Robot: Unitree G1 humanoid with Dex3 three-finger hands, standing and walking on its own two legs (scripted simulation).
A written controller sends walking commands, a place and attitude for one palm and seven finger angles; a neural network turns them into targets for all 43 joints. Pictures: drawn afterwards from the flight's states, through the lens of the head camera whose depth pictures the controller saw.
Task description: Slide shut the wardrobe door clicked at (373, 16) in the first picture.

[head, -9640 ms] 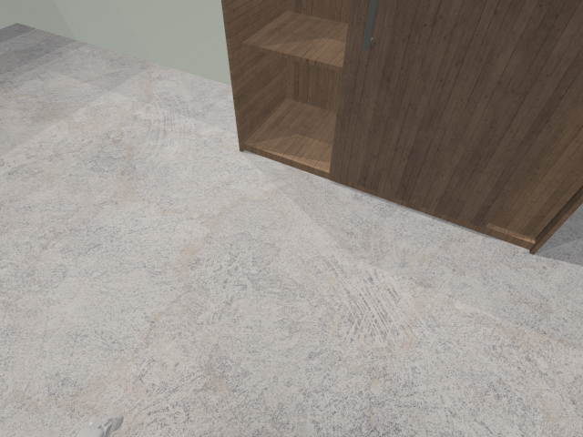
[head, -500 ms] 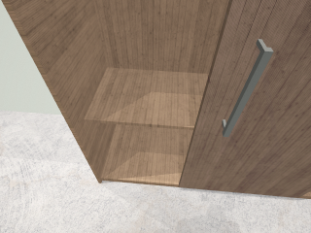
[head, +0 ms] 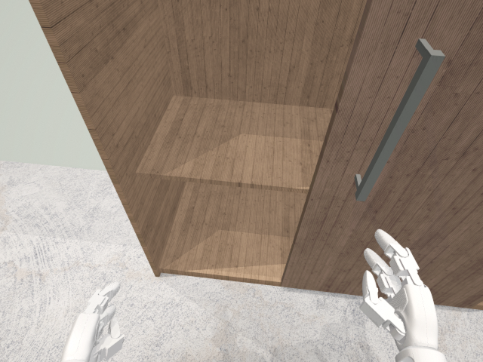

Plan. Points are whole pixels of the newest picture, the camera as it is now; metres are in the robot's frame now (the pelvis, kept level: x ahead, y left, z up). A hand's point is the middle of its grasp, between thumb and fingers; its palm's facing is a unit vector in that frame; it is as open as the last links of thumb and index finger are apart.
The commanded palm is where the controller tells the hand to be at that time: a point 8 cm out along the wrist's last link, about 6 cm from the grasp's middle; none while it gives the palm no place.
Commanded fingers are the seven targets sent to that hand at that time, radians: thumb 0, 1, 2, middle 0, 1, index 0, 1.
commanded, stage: raise the hand with hooked fingers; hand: right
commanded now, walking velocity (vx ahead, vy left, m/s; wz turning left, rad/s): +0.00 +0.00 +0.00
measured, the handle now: (386, 134) +0.51 -0.22 +0.14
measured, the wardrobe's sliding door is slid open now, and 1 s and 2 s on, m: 0.51 0.51 0.51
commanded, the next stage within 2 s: move the hooked fingers beside the handle in 1.82 s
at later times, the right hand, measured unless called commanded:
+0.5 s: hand (395, 318) +0.21 -0.20 +0.03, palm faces -0.02 +1.00 -0.04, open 10.8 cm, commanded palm +0.17 -0.26 +0.04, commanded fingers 0.00 0.03 -0.50 0.27 0.90 0.27 0.90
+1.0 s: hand (450, 284) +0.24 -0.26 +0.09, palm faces +0.06 +1.00 -0.07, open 13.5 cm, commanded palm +0.21 -0.31 +0.10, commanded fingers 0.00 0.50 -0.30 0.30 1.20 0.30 1.20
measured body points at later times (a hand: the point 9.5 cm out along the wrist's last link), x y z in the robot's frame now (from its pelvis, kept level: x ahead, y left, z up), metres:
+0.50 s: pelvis -0.01 +0.01 -0.03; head +0.04 +0.00 +0.42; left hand +0.16 +0.21 -0.11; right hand +0.21 -0.25 +0.04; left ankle +0.04 +0.11 -0.70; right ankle +0.00 -0.11 -0.70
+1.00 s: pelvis +0.00 -0.01 +0.00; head +0.03 -0.02 +0.45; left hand +0.19 +0.22 -0.06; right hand +0.23 -0.31 +0.09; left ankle +0.04 +0.11 -0.70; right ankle +0.00 -0.11 -0.70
